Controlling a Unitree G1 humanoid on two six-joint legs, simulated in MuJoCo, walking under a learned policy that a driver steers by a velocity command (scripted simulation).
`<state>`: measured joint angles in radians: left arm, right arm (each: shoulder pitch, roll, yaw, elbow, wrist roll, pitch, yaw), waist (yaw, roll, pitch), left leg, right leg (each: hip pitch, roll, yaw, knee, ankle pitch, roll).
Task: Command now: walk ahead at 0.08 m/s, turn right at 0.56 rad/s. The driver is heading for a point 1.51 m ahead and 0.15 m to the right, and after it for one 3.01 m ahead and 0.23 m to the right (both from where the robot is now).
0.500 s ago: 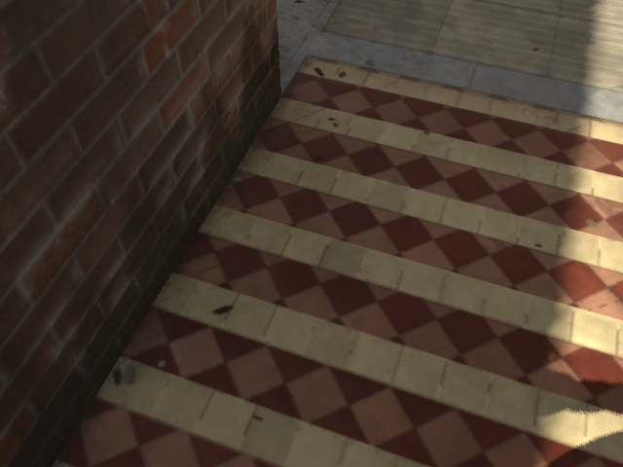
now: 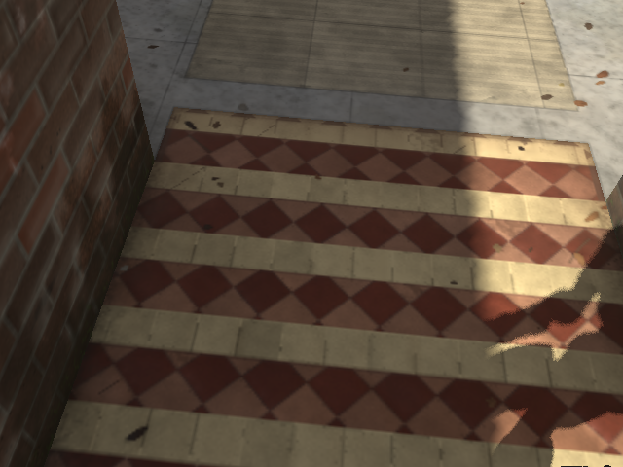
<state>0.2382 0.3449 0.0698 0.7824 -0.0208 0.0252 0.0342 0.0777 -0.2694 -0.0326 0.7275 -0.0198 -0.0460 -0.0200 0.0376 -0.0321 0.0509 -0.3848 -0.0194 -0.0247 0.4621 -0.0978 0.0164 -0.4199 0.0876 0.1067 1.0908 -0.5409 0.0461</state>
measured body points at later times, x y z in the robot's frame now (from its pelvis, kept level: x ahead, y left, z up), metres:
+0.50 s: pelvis +0.02 -0.05 +0.01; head +0.05 -0.09 +0.46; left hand +0.23 +0.19 -0.07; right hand +0.08 -0.37 -0.11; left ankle +0.07 +0.10 -0.65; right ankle +0.01 -0.13 -0.73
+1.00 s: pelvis +0.05 -0.03 +0.01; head +0.06 -0.03 +0.46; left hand +0.24 +0.19 -0.12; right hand +0.07 -0.32 -0.12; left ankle +0.09 +0.10 -0.73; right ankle +0.01 -0.13 -0.73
